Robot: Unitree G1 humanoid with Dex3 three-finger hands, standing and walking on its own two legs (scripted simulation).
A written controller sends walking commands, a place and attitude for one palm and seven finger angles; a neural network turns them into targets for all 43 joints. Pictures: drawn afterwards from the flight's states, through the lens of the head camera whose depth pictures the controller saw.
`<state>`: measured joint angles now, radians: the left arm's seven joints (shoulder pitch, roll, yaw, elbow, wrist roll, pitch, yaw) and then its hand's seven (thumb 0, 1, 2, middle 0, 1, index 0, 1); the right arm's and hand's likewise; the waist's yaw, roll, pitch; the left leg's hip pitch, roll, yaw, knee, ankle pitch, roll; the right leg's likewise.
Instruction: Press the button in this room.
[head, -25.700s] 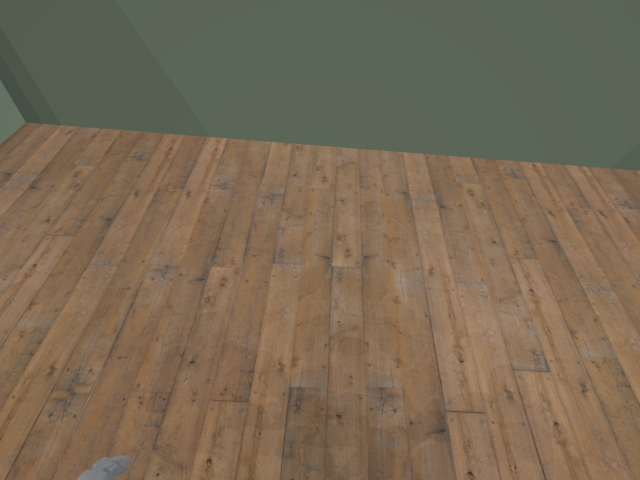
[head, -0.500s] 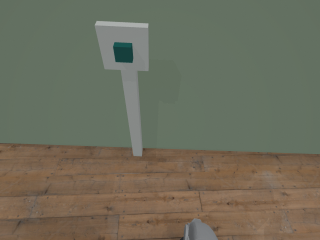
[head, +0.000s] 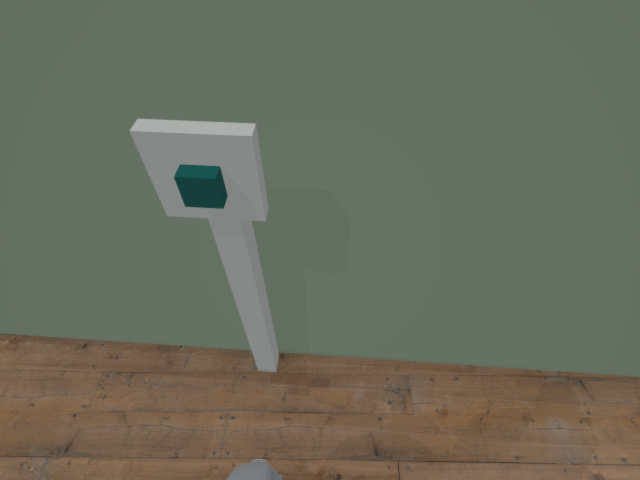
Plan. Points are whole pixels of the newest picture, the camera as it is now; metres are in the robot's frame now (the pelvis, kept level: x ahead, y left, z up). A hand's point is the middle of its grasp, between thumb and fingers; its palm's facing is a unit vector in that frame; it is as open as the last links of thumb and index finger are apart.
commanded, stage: come to a stop and stand still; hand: left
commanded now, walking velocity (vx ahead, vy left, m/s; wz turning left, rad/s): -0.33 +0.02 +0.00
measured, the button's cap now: (202, 185) +0.49 +0.22 +0.08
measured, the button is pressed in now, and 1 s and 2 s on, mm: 0 0 0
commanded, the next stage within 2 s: look again from close up in 1.28 s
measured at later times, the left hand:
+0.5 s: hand out of the picture +0.04 +0.16 -0.17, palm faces +0.04 -0.95 -0.30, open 7.3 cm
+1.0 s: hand out of the picture -0.04 +0.19 -0.18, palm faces +0.06 -0.98 -0.21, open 7.3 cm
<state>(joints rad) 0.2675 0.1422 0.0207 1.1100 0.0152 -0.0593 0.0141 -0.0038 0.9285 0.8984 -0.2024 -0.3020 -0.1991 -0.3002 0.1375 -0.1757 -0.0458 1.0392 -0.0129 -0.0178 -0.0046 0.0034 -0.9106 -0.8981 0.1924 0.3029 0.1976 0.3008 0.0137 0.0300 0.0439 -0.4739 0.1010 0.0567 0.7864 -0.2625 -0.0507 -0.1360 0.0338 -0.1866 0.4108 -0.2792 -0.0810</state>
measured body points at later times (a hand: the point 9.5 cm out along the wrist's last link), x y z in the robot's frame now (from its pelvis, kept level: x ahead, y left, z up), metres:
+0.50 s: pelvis -0.01 -0.05 -0.01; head +0.01 -0.08 +0.44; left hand +0.03 +0.21 -0.14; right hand +0.07 -0.30 -0.18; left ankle +0.04 +0.11 -0.71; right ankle -0.01 -0.16 -0.74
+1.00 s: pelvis -0.03 +0.00 +0.00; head -0.03 +0.01 +0.45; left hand -0.04 +0.24 -0.17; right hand +0.01 -0.23 -0.15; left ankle -0.07 +0.10 -0.74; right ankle -0.03 -0.14 -0.74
